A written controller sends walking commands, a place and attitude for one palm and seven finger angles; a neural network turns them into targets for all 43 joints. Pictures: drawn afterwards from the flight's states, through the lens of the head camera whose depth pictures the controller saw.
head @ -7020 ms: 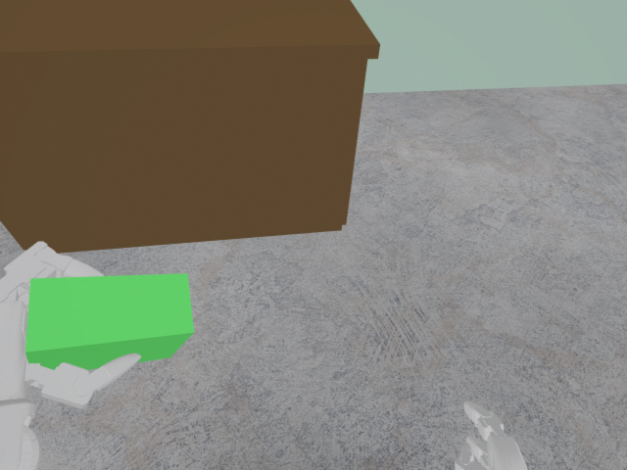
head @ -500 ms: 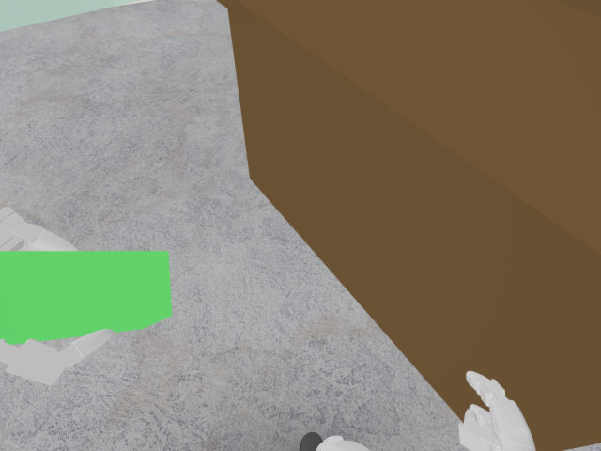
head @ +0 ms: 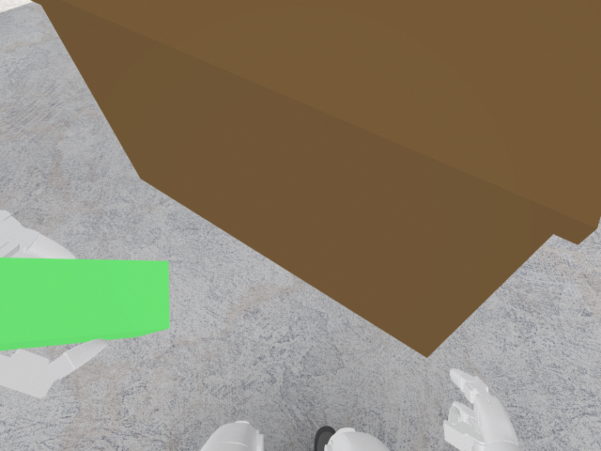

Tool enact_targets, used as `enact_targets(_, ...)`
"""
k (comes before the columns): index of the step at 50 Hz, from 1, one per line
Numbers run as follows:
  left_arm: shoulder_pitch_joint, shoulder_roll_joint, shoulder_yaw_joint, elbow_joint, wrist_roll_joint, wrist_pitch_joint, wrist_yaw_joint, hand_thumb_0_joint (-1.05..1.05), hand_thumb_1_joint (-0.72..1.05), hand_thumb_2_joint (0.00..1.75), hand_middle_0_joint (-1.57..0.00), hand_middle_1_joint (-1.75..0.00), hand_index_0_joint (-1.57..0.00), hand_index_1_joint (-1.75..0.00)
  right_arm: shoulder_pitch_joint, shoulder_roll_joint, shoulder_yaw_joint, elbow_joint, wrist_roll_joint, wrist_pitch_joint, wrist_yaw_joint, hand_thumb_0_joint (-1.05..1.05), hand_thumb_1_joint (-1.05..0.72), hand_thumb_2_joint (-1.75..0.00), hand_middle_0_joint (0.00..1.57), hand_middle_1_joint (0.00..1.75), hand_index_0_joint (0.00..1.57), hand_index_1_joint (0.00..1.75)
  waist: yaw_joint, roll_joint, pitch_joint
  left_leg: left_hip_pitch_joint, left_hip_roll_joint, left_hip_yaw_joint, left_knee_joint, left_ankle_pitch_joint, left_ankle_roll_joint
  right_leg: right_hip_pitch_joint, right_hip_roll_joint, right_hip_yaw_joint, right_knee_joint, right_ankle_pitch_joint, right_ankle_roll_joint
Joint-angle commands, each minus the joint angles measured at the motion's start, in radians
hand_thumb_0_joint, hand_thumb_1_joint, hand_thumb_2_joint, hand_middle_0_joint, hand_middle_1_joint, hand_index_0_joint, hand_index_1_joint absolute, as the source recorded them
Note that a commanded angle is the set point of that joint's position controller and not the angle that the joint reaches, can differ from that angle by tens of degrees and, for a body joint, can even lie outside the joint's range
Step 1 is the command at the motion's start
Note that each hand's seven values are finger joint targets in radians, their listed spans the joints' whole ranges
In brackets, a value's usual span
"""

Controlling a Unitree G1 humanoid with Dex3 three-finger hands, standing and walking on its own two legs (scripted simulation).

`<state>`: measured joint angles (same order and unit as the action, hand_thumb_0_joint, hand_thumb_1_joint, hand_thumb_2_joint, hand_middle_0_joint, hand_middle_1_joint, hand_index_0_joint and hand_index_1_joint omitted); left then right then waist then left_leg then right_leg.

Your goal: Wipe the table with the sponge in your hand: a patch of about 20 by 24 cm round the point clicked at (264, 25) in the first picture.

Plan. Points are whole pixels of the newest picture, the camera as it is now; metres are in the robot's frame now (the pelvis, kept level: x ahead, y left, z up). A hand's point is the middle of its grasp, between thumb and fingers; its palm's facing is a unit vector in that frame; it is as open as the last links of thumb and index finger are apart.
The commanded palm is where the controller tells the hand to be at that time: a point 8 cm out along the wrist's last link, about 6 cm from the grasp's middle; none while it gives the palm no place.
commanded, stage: turn to face it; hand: left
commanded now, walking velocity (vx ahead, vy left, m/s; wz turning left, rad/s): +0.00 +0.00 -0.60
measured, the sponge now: (104, 304) +0.23 +0.19 +0.15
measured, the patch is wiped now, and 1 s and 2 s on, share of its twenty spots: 0.00 0.00 0.00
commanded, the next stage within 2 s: take the last steps up to it in 1.62 s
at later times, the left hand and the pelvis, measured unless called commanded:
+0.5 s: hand (203, 339) +0.20 +0.09 +0.16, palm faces +0.09 -0.86 -0.51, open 10.3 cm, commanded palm +0.15 +0.17 +0.18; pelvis -0.09 -0.05 -0.01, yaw -17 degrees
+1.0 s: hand (294, 431) +0.13 +0.01 +0.17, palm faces -0.11 -0.86 -0.51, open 10.3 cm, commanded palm +0.12 +0.07 +0.18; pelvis -0.18 -0.07 -0.01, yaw -35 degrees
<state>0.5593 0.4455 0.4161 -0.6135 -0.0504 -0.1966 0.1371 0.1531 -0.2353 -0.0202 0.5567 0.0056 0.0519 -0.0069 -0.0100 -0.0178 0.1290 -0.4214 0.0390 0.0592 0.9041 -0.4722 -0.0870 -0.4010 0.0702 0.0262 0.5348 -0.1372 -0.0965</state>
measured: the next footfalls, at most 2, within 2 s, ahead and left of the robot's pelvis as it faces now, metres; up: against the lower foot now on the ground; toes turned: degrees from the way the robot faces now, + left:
left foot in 0.12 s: +0.03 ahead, +0.15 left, +0.00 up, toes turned +2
right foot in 0.36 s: +0.00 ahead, -0.14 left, +0.00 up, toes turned -18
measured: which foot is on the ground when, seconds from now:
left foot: up 0.00-0.10, down 0.12-0.38, up 0.40-0.80, down 0.82-1.00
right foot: down 0.00-0.14, up 0.16-0.34, down 0.36-0.84, up 0.86-1.00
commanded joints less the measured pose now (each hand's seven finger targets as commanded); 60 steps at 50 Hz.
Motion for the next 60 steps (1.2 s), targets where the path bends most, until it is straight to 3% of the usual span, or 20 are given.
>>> enact_targets(1, -0.022, 0.128, 0.132, -0.141, -0.013, -0.043, 0.041, 0.0, 0.1, 1.3, -1.2, -1.6, -1.2, -1.6, -0.065, -0.076, -0.015, -0.167, 0.01, -0.03, -0.002, 0.0, -0.9, -0.9, 0.2, 0.3, 0.2, 0.3, 0.049, -0.11, -0.305, 0.084, -0.001, -0.029, -0.198, -0.008, 0.019, 0.194, -0.289, 0.387, -0.223, -0.032, -0.07)
enact_targets(5, -0.106, 0.121, 0.083, -0.179, -0.004, -0.044, 0.027, 0.0, 0.1, 1.3, -1.2, -1.6, -1.2, -1.6, -0.032, -0.096, -0.022, -0.172, 0.012, -0.029, -0.008, 0.0, -0.9, -0.9, 0.2, 0.3, 0.2, 0.3, 0.025, -0.005, -0.279, 0.33, 0.057, -0.035, -0.511, 0.077, 0.072, 0.014, -0.195, 0.354, -0.149, -0.157, 0.023)
enact_targets(8, -0.171, 0.138, 0.098, -0.208, 0.026, -0.053, 0.021, 0.0, 0.1, 1.3, -1.2, -1.6, -1.2, -1.6, -0.069, -0.09, -0.025, -0.192, 0.01, -0.056, -0.028, 0.0, -0.9, -0.9, 0.2, 0.3, 0.2, 0.3, 0.044, 0.348, -0.183, 0.168, 0.435, -0.278, -0.692, 0.053, 0.253, -0.126, -0.029, 0.033, 0.498, -0.339, 0.131)
enact_targets(9, -0.196, 0.151, 0.106, -0.204, 0.033, -0.061, 0.015, 0.0, 0.1, 1.3, -1.2, -1.6, -1.2, -1.6, -0.057, -0.081, -0.038, -0.191, 0.012, -0.066, -0.031, 0.0, -0.9, -0.9, 0.2, 0.3, 0.2, 0.3, 0.04, 0.285, -0.164, 0.091, 0.443, -0.239, -0.683, 0.064, 0.261, -0.097, -0.062, 0.034, 0.629, -0.322, 0.141)
enact_targets(12, -0.178, 0.056, 0.011, -0.144, 0.023, -0.049, 0.01, 0.0, 0.1, 1.3, -1.2, -1.6, -1.2, -1.6, -0.026, -0.099, -0.034, -0.179, 0.026, -0.098, -0.012, 0.0, -0.9, -0.9, 0.2, 0.3, 0.2, 0.3, 0.039, 0.275, -0.082, 0.105, 0.355, 0.013, -0.565, 0.31, 0.183, -0.092, -0.106, -0.067, 0.449, -0.346, 0.157)
enact_targets(17, -0.277, 0.085, 0.018, -0.113, 0.03, -0.039, 0.015, 0.0, 0.1, 1.3, -1.2, -1.6, -1.2, -1.6, 0.021, -0.119, -0.039, -0.17, 0.021, -0.147, -0.005, 0.0, -0.9, -0.9, 0.2, 0.3, 0.2, 0.3, 0.03, 0.199, -0.153, 0.113, 0.279, 0.091, -0.281, 0.339, 0.082, 0.205, -0.07, -0.147, 0.004, -0.139, 0.144)
enact_targets(18, -0.293, 0.114, 0.043, -0.108, 0.033, -0.045, 0.019, 0.0, 0.1, 1.3, -1.2, -1.6, -1.2, -1.6, 0.03, -0.099, -0.037, -0.169, 0.024, -0.149, -0.004, 0.0, -0.9, -0.9, 0.2, 0.3, 0.2, 0.3, 0.025, 0.022, -0.171, 0.075, 0.203, 0.116, -0.104, 0.224, 0.044, 0.234, -0.166, -0.004, -0.093, 0.038, 0.089)
enact_targets(19, -0.229, 0.182, 0.108, -0.074, 0.035, -0.044, 0.034, 0.0, 0.1, 1.3, -1.2, -1.6, -1.2, -1.6, -0.013, -0.07, -0.026, -0.191, 0.017, -0.145, -0.008, 0.0, -0.9, -0.9, 0.2, 0.3, 0.2, 0.3, 0.046, -0.221, -0.19, -0.131, 0.059, 0.106, 0.121, -0.125, 0.0, 0.308, -0.363, 0.364, -0.141, 0.405, -0.033)
enact_targets(20, -0.215, 0.177, 0.12, -0.103, 0.001, -0.034, 0.034, 0.0, 0.1, 1.3, -1.2, -1.6, -1.2, -1.6, -0.057, -0.075, -0.03, -0.194, 0.023, -0.133, -0.01, 0.0, -0.9, -0.9, 0.2, 0.3, 0.2, 0.3, 0.062, -0.27, -0.242, -0.112, 0.049, -0.034, 0.271, -0.148, 0.002, 0.244, -0.413, 0.487, -0.209, 0.297, -0.042)
enact_targets(24, -0.051, 0.164, 0.166, -0.193, -0.023, -0.058, 0.036, 0.0, 0.1, 1.3, -1.2, -1.6, -1.2, -1.6, -0.078, -0.038, 0.006, -0.156, 0.005, -0.061, 0.003, 0.0, -0.9, -0.9, 0.2, 0.3, 0.2, 0.3, 0.04, -0.028, -0.325, -0.162, 0.057, -0.096, 0.309, 0.02, -0.017, 0.366, -0.326, 0.323, -0.127, 0.23, -0.066)
enact_targets(38, -0.125, 0.112, 0.061, -0.132, -0.003, -0.042, 0.03, 0.0, 0.1, 1.3, -1.2, -1.6, -1.2, -1.6, -0.04, -0.101, -0.032, -0.171, 0.01, 0.001, 0.002, 0.0, -0.9, -0.9, 0.2, 0.3, 0.2, 0.3, 0.035, -0.096, -0.29, 0.238, -0.045, 0.001, -0.367, -0.038, 0.061, 0.091, -0.207, 0.425, -0.352, -0.294, 0.024)
enact_targets(40, -0.168, 0.129, 0.056, -0.162, -0.003, -0.062, 0.02, 0.0, 0.1, 1.3, -1.2, -1.6, -1.2, -1.6, -0.02, -0.113, -0.038, -0.174, 0.005, -0.011, -0.002, 0.0, -0.9, -0.9, 0.2, 0.3, 0.2, 0.3, 0.014, 0.015, -0.286, 0.404, 0.046, -0.053, -0.554, -0.014, 0.119, -0.036, -0.118, 0.36, -0.22, -0.294, 0.082)
enact_targets(43, -0.224, 0.194, 0.129, -0.24, 0.023, -0.075, 0.013, 0.0, 0.1, 1.3, -1.2, -1.6, -1.2, -1.6, -0.073, -0.075, -0.039, -0.201, 0.003, -0.064, -0.021, 0.0, -0.9, -0.9, 0.2, 0.3, 0.2, 0.3, 0.038, 0.302, -0.173, 0.178, 0.451, -0.295, -0.697, 0.091, 0.299, -0.193, -0.027, 0.052, 0.635, -0.293, 0.147)
enact_targets(45, -0.108, 0.144, 0.121, -0.121, 0.014, -0.064, 0.003, 0.0, 0.1, 1.3, -1.2, -1.6, -1.2, -1.6, -0.066, -0.085, -0.054, -0.191, 0.011, -0.079, -0.013, 0.0, -0.9, -0.9, 0.2, 0.3, 0.2, 0.3, 0.044, 0.283, -0.082, 0.055, 0.406, -0.109, -0.656, 0.075, 0.263, -0.2, -0.077, 0.041, 0.787, -0.307, 0.145)
enact_targets(51, -0.252, 0.082, 0.03, -0.106, 0.021, -0.058, 0.02, 0.0, 0.1, 1.3, -1.2, -1.6, -1.2, -1.6, 0.039, -0.12, -0.043, -0.156, 0.021, -0.153, -0.01, 0.0, -0.9, -0.9, 0.2, 0.3, 0.2, 0.3, 0.019, 0.209, -0.141, 0.179, 0.276, 0.101, -0.324, 0.466, 0.095, 0.153, -0.03, -0.17, 0.039, -0.158, 0.155)
enact_targets(52, -0.297, 0.101, 0.039, -0.102, 0.028, -0.056, 0.022, 0.0, 0.1, 1.3, -1.2, -1.6, -1.2, -1.6, 0.03, -0.114, -0.042, -0.151, 0.024, -0.163, -0.009, 0.0, -0.9, -0.9, 0.2, 0.3, 0.2, 0.3, 0.026, 0.121, -0.174, 0.148, 0.24, 0.113, -0.176, 0.419, 0.073, 0.246, -0.059, -0.129, -0.056, -0.032, 0.134)
enact_targets(54, -0.261, 0.177, 0.113, -0.056, 0.024, -0.054, 0.04, 0.0, 0.1, 1.3, -1.2, -1.6, -1.2, -1.6, -0.037, -0.077, -0.031, -0.179, 0.021, -0.169, -0.014, 0.0, -0.9, -0.9, 0.2, 0.3, 0.2, 0.3, 0.051, -0.29, -0.244, -0.127, 0.028, 0.043, 0.252, -0.173, 0.038, 0.319, -0.378, 0.461, -0.154, 0.507, -0.054)
enact_targets(55, -0.251, 0.184, 0.11, -0.127, 0.005, -0.053, 0.038, 0.0, 0.1, 1.3, -1.2, -1.6, -1.2, -1.6, -0.068, -0.081, -0.043, -0.175, 0.018, -0.153, -0.013, 0.0, -0.9, -0.9, 0.2, 0.3, 0.2, 0.3, 0.058, -0.243, -0.278, -0.079, 0.051, -0.09, 0.328, -0.151, 0.015, 0.256, -0.403, 0.543, -0.197, 0.322, -0.053)
enact_targets(57, -0.122, 0.188, 0.157, -0.2, -0.013, -0.072, 0.04, 0.0, 0.1, 1.3, -1.2, -1.6, -1.2, -1.6, -0.078, -0.037, -0.001, -0.154, 0.001, -0.109, -0.003, 0.0, -0.9, -0.9, 0.2, 0.3, 0.2, 0.3, 0.044, -0.053, -0.306, -0.125, 0.049, -0.114, 0.367, -0.004, 0.002, 0.327, -0.338, 0.422, -0.135, 0.201, -0.085)
enact_targets(60, -0.027, 0.171, 0.182, -0.212, -0.019, -0.086, 0.042, 0.0, 0.1, 1.3, -1.2, -1.6, -1.2, -1.6, -0.092, -0.045, -0.013, -0.153, 0.002, -0.07, 0.002, 0.0, -0.9, -0.9, 0.2, 0.3, 0.2, 0.3, 0.034, -0.049, -0.351, -0.066, 0.031, -0.079, 0.212, 0.024, -0.003, 0.334, -0.292, 0.324, -0.153, 0.189, -0.06)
